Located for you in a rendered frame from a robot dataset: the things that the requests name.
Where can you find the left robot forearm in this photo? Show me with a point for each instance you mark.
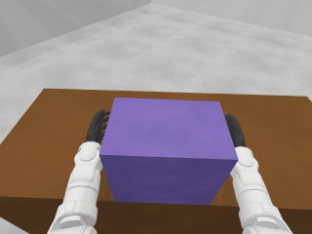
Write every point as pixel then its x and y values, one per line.
pixel 79 206

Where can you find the pedestal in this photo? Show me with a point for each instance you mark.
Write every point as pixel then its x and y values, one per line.
pixel 37 159

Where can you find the carton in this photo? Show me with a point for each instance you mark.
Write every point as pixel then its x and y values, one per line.
pixel 166 151

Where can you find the right robot hand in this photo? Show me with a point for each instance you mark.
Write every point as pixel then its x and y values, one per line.
pixel 235 131

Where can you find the right robot forearm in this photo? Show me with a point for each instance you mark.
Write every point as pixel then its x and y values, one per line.
pixel 251 194

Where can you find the robot left upper arm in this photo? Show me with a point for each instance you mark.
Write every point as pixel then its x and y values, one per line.
pixel 81 229

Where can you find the left robot hand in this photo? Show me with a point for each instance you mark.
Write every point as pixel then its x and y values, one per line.
pixel 95 132

